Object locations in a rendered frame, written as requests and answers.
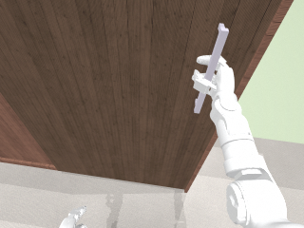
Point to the left robot hand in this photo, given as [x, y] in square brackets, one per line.
[73, 217]

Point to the right robot forearm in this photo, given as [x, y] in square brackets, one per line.
[242, 161]

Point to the handle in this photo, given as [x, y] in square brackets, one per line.
[222, 36]

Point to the wardrobe door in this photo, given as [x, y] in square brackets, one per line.
[15, 140]
[105, 86]

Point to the right robot hand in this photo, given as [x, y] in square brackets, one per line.
[224, 80]

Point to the robot right upper arm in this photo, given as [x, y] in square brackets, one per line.
[257, 204]

